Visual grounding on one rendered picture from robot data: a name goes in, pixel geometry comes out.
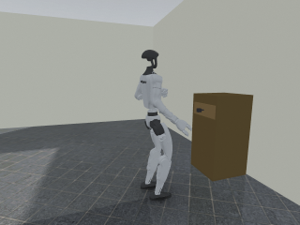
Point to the robot left upper arm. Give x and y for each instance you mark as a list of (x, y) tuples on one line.
[(138, 94)]

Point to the robot left hand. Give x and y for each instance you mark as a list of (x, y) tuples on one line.
[(164, 92)]

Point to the robot right forearm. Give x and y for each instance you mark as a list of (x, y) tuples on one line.
[(162, 109)]

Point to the cabinet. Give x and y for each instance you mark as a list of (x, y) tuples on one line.
[(219, 147)]

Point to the drawer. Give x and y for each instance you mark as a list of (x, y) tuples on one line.
[(208, 110)]

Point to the robot head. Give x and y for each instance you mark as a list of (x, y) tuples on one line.
[(149, 55)]

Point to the handle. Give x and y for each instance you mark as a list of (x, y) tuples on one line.
[(199, 110)]

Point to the robot right hand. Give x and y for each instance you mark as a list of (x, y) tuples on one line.
[(181, 125)]

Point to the robot right upper arm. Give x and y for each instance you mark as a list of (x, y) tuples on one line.
[(156, 81)]

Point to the left robot thigh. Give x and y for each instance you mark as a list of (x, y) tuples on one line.
[(155, 152)]

